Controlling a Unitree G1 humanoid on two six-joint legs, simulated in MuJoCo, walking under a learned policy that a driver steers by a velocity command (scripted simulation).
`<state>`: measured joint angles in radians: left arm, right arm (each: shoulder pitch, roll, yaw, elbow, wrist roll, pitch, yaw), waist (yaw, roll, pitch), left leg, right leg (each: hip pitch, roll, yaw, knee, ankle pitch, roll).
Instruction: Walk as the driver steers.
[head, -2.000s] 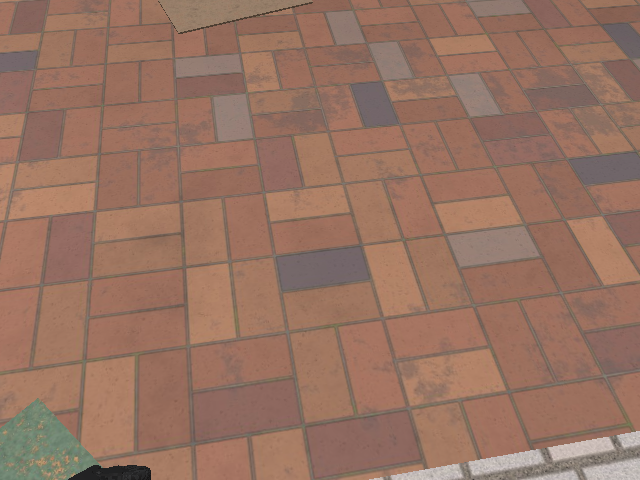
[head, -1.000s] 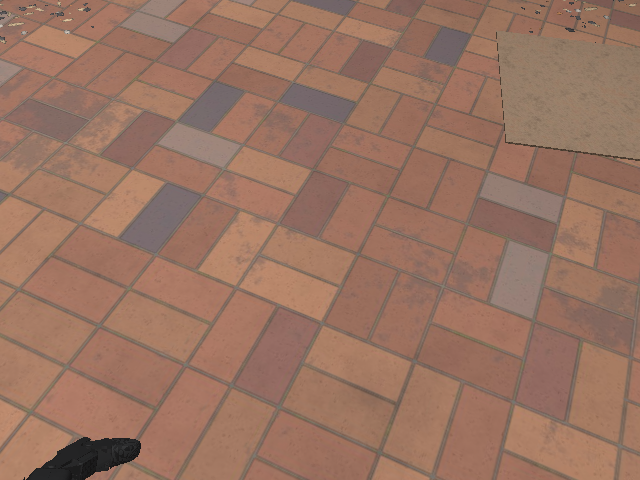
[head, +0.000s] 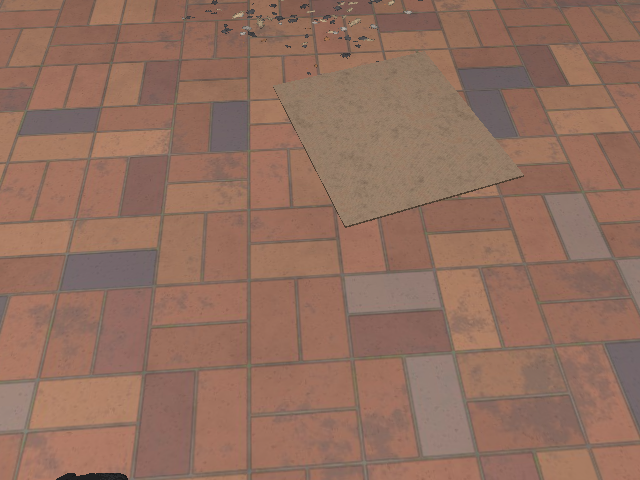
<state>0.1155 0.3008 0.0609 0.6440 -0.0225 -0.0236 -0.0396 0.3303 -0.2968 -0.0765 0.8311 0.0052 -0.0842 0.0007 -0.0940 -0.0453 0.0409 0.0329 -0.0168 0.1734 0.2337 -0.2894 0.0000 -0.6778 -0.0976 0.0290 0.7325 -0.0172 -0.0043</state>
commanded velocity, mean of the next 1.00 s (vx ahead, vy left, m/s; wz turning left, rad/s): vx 0.50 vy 0.00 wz -0.13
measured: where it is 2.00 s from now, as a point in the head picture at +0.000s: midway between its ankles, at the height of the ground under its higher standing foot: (328, 226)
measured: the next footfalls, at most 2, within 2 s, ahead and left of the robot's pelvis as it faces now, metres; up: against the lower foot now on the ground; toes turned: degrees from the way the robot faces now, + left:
right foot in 0.12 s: +0.24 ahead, -0.13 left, +0.00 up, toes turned -5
left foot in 0.64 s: +0.56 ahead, +0.07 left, +0.00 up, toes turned -4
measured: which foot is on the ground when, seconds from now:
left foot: down 0.00-0.12, up 0.14-0.62, down 0.64-1.00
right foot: up 0.00-0.10, down 0.12-0.66, up 0.68-1.00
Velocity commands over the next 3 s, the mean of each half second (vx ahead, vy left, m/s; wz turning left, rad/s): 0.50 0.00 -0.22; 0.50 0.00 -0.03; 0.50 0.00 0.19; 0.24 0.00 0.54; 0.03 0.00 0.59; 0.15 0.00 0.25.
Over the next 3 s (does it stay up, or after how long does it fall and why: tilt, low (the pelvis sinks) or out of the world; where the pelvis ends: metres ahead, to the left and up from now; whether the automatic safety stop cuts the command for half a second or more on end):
stays up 1.11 -0.04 0.01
